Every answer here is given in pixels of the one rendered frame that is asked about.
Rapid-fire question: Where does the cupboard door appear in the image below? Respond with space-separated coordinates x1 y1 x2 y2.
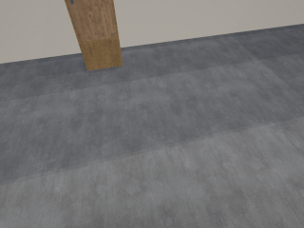
67 0 117 42

